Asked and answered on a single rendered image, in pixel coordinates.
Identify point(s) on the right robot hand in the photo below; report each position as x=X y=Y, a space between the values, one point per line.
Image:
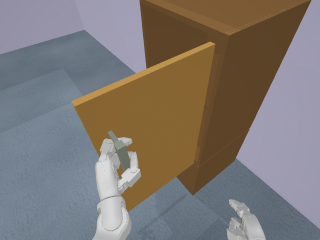
x=248 y=228

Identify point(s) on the left robot hand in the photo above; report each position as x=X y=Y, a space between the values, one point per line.
x=106 y=167

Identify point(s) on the handle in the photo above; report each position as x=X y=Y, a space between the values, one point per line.
x=121 y=151

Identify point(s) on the robot left forearm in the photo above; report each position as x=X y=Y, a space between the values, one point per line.
x=114 y=222

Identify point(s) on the cupboard door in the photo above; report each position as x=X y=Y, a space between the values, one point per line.
x=160 y=109

